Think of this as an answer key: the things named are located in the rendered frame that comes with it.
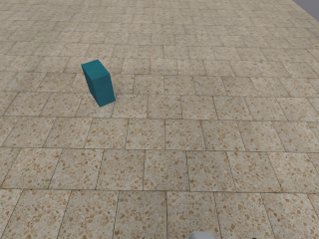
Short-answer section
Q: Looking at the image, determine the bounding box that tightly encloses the carton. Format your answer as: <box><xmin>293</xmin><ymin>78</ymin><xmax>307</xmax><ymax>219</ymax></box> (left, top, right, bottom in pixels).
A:
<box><xmin>81</xmin><ymin>60</ymin><xmax>116</xmax><ymax>107</ymax></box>

